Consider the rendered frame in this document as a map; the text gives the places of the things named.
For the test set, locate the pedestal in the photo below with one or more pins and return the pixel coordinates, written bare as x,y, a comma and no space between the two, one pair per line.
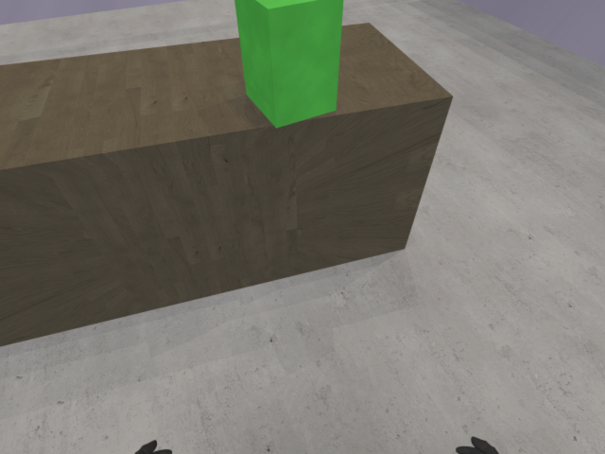
146,178

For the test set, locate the carton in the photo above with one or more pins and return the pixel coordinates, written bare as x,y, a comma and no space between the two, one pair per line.
290,52

